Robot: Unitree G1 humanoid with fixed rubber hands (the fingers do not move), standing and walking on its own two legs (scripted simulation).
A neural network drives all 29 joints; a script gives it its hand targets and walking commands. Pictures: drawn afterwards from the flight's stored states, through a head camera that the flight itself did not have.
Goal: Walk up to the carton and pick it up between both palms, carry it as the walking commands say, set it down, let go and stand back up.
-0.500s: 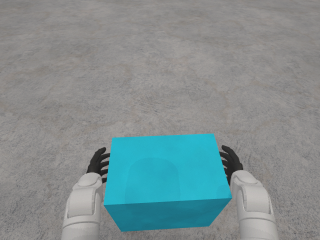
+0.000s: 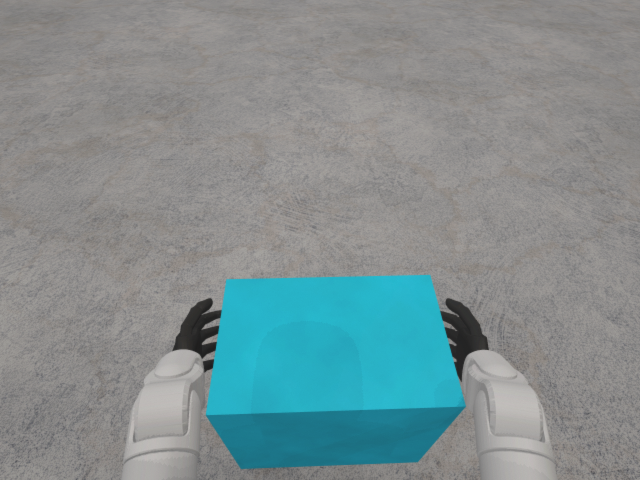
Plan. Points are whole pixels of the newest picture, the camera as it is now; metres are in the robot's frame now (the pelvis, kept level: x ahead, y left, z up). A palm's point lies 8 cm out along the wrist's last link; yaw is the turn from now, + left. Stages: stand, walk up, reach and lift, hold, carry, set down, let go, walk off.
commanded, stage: hold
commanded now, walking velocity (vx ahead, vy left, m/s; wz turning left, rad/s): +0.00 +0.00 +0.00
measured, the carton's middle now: (329, 378) +0.27 +0.00 -0.03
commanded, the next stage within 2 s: carry in 0.16 s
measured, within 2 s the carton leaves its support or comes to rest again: neither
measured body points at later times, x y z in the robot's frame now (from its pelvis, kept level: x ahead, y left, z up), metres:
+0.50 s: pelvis -0.04 -0.02 -0.04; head -0.09 -0.02 +0.40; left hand +0.29 +0.16 +0.05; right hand +0.28 -0.19 +0.05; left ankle +0.03 +0.13 -0.75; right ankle +0.01 -0.15 -0.75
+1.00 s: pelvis -0.10 -0.03 -0.04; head -0.04 -0.03 +0.41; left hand +0.32 +0.04 +0.05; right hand +0.21 -0.30 +0.06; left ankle -0.02 +0.09 -0.75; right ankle -0.10 -0.15 -0.75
